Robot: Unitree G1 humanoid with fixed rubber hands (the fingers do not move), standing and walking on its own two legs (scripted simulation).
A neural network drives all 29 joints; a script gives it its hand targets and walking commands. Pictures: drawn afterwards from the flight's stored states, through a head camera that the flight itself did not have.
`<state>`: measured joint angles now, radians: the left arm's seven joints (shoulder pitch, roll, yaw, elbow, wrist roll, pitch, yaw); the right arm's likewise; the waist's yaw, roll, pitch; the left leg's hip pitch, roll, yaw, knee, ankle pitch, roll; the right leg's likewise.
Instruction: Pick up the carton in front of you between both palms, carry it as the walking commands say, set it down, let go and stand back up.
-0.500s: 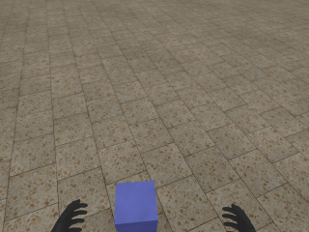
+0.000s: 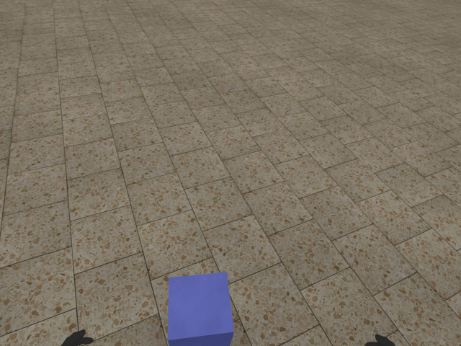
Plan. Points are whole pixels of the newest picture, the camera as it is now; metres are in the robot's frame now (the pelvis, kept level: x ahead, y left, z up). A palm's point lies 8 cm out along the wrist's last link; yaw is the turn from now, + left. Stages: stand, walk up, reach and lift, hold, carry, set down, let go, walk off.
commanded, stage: stand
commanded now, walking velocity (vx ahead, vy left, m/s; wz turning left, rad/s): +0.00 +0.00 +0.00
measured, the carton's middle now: (199, 314) +0.39 +0.07 -0.65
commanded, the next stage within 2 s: none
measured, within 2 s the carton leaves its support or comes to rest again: neither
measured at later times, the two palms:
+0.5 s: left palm out of the picture +0.09 +0.30 -0.10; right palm out of the picture +0.10 -0.30 -0.08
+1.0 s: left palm out of the picture +0.06 +0.30 -0.10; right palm out of the picture +0.08 -0.31 -0.09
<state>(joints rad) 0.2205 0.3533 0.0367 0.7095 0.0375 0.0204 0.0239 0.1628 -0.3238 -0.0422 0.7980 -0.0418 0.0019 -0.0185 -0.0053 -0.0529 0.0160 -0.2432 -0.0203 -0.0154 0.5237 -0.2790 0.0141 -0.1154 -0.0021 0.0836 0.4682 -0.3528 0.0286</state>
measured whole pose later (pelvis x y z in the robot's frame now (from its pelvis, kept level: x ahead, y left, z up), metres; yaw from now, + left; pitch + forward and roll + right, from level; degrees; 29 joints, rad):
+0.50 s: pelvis -0.01 +0.00 +0.00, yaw +0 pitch -2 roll +0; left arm 0.20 0.37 0.02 0.84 0.03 0.01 0.03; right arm 0.14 -0.35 -0.03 0.92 -0.03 0.00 -0.02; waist 0.00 -0.04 0.02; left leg -0.20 -0.02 -0.02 0.47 -0.24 0.01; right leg -0.07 -0.01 0.07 0.41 -0.31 0.03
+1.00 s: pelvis -0.02 +0.00 +0.01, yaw +1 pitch -2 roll +0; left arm 0.18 0.39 0.01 0.94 0.03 0.00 0.02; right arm 0.12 -0.37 -0.02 1.01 -0.02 -0.01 -0.01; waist 0.00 -0.02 0.03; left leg -0.19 -0.02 -0.04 0.42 -0.19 0.01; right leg -0.05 0.00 0.05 0.37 -0.27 0.02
